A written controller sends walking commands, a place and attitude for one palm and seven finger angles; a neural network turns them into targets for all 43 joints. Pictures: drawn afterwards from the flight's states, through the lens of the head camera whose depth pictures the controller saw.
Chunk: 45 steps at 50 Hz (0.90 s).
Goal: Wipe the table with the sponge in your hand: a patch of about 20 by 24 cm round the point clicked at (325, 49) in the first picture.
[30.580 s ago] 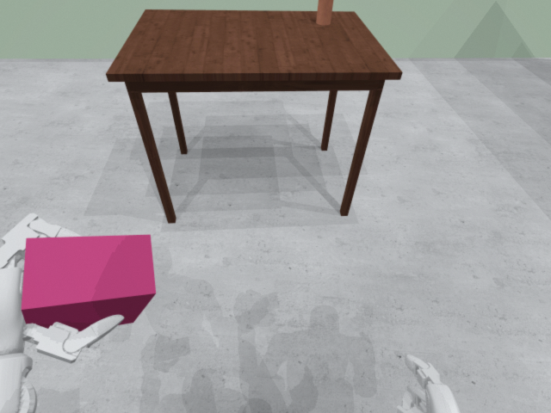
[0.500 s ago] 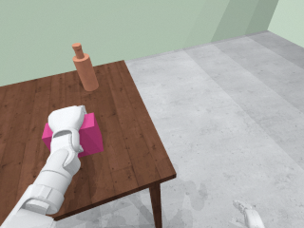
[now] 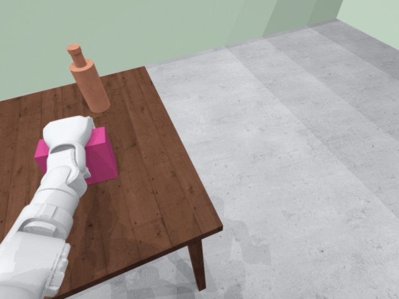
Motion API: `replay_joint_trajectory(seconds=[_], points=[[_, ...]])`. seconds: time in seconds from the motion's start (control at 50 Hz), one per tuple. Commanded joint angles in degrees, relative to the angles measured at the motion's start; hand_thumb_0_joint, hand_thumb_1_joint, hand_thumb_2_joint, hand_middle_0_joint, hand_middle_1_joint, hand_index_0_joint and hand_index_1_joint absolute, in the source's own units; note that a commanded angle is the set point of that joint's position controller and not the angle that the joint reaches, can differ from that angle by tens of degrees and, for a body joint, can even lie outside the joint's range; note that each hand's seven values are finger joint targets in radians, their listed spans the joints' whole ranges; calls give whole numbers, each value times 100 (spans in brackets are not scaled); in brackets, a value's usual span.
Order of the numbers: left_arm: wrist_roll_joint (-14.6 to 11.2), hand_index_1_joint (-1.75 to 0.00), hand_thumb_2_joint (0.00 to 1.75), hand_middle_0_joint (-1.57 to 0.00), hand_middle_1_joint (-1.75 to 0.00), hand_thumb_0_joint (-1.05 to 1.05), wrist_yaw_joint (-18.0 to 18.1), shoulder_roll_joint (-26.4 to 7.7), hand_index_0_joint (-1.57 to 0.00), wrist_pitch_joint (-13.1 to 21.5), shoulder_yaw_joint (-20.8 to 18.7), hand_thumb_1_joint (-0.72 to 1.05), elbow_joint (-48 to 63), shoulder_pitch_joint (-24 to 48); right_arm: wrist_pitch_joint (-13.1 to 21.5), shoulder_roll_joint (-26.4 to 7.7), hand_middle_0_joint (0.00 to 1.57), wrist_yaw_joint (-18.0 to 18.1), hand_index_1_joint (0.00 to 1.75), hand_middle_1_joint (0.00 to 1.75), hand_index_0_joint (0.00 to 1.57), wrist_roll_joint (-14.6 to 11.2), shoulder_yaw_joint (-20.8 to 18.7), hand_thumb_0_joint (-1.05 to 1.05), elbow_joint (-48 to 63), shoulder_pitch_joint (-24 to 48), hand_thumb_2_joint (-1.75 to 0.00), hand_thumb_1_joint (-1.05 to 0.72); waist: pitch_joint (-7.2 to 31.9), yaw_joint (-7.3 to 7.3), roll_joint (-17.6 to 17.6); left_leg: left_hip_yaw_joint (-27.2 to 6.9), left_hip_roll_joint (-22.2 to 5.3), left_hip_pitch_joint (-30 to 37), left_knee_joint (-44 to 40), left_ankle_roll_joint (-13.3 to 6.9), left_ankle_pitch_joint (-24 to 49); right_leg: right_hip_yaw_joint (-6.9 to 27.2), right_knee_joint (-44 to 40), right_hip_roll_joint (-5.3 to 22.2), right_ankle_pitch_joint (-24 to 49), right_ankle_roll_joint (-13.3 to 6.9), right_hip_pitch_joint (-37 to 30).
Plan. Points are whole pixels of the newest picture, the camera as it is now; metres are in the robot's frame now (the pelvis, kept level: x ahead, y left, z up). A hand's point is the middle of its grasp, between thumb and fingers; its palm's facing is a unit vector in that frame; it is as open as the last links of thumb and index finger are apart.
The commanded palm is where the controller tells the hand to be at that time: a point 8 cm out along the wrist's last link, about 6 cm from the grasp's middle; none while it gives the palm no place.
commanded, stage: wipe forward along the middle lane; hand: left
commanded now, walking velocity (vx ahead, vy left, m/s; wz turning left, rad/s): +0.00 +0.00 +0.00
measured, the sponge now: (83, 164) +0.39 +0.30 +0.03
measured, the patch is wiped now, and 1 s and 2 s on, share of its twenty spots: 1.00 1.00 1.00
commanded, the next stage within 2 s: slide back across to the first lane in 0.18 s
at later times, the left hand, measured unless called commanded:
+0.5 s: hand (72, 139) +0.44 +0.32 +0.07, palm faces -0.08 -0.04 -1.00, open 10.6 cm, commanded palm +0.41 +0.33 +0.13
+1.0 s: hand (32, 156) +0.38 +0.39 +0.08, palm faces -0.10 -0.04 -0.99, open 10.6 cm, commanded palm +0.37 +0.38 +0.13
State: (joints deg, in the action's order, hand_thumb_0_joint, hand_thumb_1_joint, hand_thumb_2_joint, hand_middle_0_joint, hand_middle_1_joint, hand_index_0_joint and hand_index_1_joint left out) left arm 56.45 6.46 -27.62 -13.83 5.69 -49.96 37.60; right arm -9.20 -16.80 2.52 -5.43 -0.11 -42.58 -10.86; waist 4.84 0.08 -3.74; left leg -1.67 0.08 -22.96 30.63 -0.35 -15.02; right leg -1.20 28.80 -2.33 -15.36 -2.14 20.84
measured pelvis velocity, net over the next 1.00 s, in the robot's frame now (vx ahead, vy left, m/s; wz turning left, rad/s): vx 0.02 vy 0.04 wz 0.02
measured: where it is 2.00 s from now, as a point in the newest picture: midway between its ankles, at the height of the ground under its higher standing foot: outside the picture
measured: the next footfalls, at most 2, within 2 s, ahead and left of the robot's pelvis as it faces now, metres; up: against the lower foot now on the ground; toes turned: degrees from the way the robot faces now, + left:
none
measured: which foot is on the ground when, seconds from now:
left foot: down 0.00-1.00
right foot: down 0.00-1.00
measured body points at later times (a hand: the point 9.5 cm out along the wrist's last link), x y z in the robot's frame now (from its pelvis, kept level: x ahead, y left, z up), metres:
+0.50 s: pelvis +0.02 +0.02 +0.00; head +0.06 +0.01 +0.45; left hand +0.44 +0.32 +0.13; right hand +0.10 -0.25 -0.13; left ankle +0.00 +0.12 -0.73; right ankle -0.01 -0.10 -0.73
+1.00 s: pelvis +0.02 +0.04 +0.00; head +0.06 +0.03 +0.45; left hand +0.38 +0.38 +0.13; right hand +0.18 -0.22 -0.11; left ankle +0.00 +0.12 -0.73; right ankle -0.01 -0.10 -0.73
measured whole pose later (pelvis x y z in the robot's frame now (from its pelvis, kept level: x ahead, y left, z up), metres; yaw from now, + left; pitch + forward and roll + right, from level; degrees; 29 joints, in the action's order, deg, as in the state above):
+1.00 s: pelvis +0.02 +0.04 +0.00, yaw +1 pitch +7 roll -2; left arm 55.7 1.4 -34.3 -7.5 -1.2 -38.3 28.2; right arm -9.7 -16.8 1.0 -4.9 -0.7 -39.2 -8.2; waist 3.4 -1.9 -2.8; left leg -1.8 2.3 -19.7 29.0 -3.0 -15.9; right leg -1.3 24.0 -0.2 -15.0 0.2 15.6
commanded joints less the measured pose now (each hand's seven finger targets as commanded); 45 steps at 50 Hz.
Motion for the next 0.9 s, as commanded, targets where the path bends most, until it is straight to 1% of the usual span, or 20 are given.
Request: replay_joint_trajectory(seconds=[0.0, 0.04, 0.1, 0.14, 0.22, 0.26, 0.3, 0.32, 0.36, 0.4, 0.42, 0.48, 0.5, 0.54, 0.6, 0.66, 0.72, 0.76, 0.8, 0.88], points=[[93, -160, 130, -120, -160, 0, 154, -1360, -120, 7, -360, 10, 358, 1989, 212, -801, 20, 47, 30, 30, 20, 32, -238, 0, 688, 367, -90, -90, 1331, 145, 601, 140, 130, 315, -266, -302, 927, 232, -422, 127, 1508, -65, -737], [126, -160, 130, -120, -160, 0, 166, -1335, -120, 29, -288, 10, 160, 2016, 214, -825, 20, 32, 30, 30, 20, 37, -250, 0, 627, 254, -90, -90, 1247, 204, 595, 164, 116, 326, -218, -314, 927, 191, -403, 125, 1536, -52, -632], [142, -160, 130, -120, -160, 0, 147, -1675, -120, 53, -480, 10, 45, 2332, 221, -857, 20, 39, 30, 30, 20, 42, -242, 0, 580, 198, -90, -90, 1387, 220, 585, 142, 106, 251, -231, -306, 979, 232, -403, 130, 1609, -54, -691], [201, -160, 130, -120, -160, 0, 138, -1710, -120, 69, -407, 10, -121, 2402, 216, -888, 20, 28, 30, 30, 20, 44, -245, 0, 552, 77, -90, -90, 1364, 295, 545, 162, 101, 267, -194, -320, 1006, 200, -382, 129, 1638, -37, -625], [281, -160, 130, -120, -160, 0, 104, -1950, -120, 183, -599, 10, -188, 2370, 187, -907, 20, -9, 30, 30, 20, 78, -297, 0, 544, -93, -90, -90, 1717, 237, 429, 173, 92, 350, -90, -313, 1392, 202, -274, 126, 2132, -65, -809], [286, -160, 130, -120, -160, 0, 102, -1709, -120, 209, -498, 10, -213, 2005, 166, -873, 20, -51, 30, 30, 20, 87, -308, 0, 607, -108, -90, -90, 1739, 162, 352, 192, 97, 405, -77, -298, 1547, 158, -256, 98, 2245, -86, -798], [215, -160, 130, -120, -160, 0, 85, -1731, -120, 287, -579, 10, 104, 2126, 149, -851, 20, -70, 30, 30, 20, 82, -322, 0, 650, -31, -90, -90, 1851, 121, 219, 154, 70, 527, -104, -295, 1749, 163, -244, 98, 2373, -121, -870], [216, -160, 130, -120, -160, 0, 130, -1989, -120, 300, -801, 10, 176, 1938, 130, -888, 20, -76, 30, 30, 20, 92, -345, 0, 648, -83, -90, -90, 1950, 42, 247, 141, 75, 605, -83, -305, 1824, 153, -222, 85, 2402, -122, -971], [172, -160, 130, -120, -160, 0, 160, -1861, -120, 299, -705, 10, 416, 1927, 124, -862, 20, -85, 30, 30, 20, 75, -340, 0, 714, -5, -90, -90, 1822, 53, 213, 135, 71, 677, -153, -308, 1845, 90, -277, 69, 2314, -125, -943], [131, -160, 130, -120, -160, 0, 193, -2233, -120, 275, -1023, 10, 538, 1907, 114, -891, 20, -76, 30, 30, 20, 61, -323, 0, 723, 93, -90, -90, 1889, -47, 249, 89, 70, 666, -250, -305, 1898, 105, -297, 76, 2279, -142, -1102], [155, -160, 130, -120, -160, 0, 216, -2192, -120, 263, -929, 10, 615, 2002, 121, -896, 20, -70, 30, 30, 20, 55, -334, 0, 706, 80, -90, -90, 1818, 19, 288, 97, 69, 736, -260, -321, 1845, 77, -317, 74, 2171, -121, -1065], [209, -160, 130, -120, -160, 0, 231, -2434, -120, 152, -1115, 10, 721, 1733, 129, -907, 20, -99, 30, 30, 20, 53, -319, 0, 729, 173, -90, -90, 1738, -86, 199, 85, 78, 786, -342, -314, 1896, 48, -366, 66, 2126, -149, -1163], [149, -160, 130, -120, -160, 0, 202, -2421, -120, 149, -1150, 10, 871, 1672, 142, -890, 20, -102, 30, 30, 20, 50, -313, 0, 777, 256, -90, -90, 1823, -138, 66, 73, 78, 855, -375, -305, 2059, 62, -371, 75, 2224, -168, -1240], [174, -160, 130, -120, -160, 0, 142, -2347, -120, 69, -1046, 10, 789, 1491, 132, -911, 20, -118, 30, 30, 20, 47, -301, 0, 745, 224, -90, -90, 1618, -85, 178, 67, 65, 890, -386, -306, 2053, 17, -398, 64, 2198, -164, -1184], [94, -160, 130, -120, -160, 0, -18, -2386, -120, 88, -1119, 10, 1158, 1245, 144, -905, 20, -136, 30, 30, 20, 44, -303, 0, 862, 353, -90, -90, 1728, -148, 77, 21, 67, 1048, -403, -297, 2326, 39, -426, 73, 2376, -188, -1331], [87, -160, 130, -120, -160, 0, -158, -2348, -120, 166, -1077, 10, 1424, 973, 146, -918, 20, -136, 30, 30, 20, 49, -316, 0, 916, 321, -90, -90, 1596, -84, 156, -2, 52, 1175, -373, -310, 2381, 3, -468, 58, 2402, -173, -1254], [105, -160, 130, -120, -160, 0, -272, -2389, -120, 281, -1062, 10, 1621, 1119, 139, -923, 20, -111, 30, 30, 20, 53, -320, 0, 888, 321, -90, -90, 1407, -14, -51, -46, 29, 1344, -366, -299, 2482, -18, -496, 58, 2281, -195, -1012], [122, -160, 130, -120, -160, 0, -312, -2452, -120, 371, -1142, 10, 1715, 1006, 143, -924, 20, -104, 30, 30, 20, 66, -329, 0, 912, 307, -90, -90, 1490, -41, -3, -83, 29, 1404, -337, -274, 2633, -40, -488, 46, 2290, -205, -1016], [102, -160, 130, -120, -160, 0, -370, -2273, -120, 474, -1042, 10, 2003, 992, 144, -883, 20, -114, 30, 30, 20, 69, -333, 0, 971, 380, -90, -90, 1554, -56, -275, -140, 6, 1567, -313, -216, 3039, -24, -489, 55, 2344, -230, -931], [54, -160, 130, -120, -160, 0, -354, -2233, -120, 547, -1044, 10, 2095, 819, 109, -892, 20, -116, 30, 30, 20, 89, -350, 0, 945, 372, -90, -90, 1497, -34, -126, -186, 5, 1617, -278, -177, 2908, -76, -490, 28, 2140, -216, -816]])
